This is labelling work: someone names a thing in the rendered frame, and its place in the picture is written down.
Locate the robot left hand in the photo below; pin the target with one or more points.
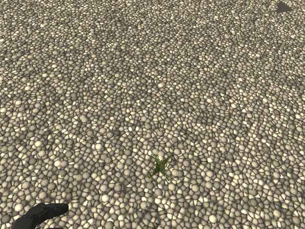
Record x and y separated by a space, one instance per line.
39 213

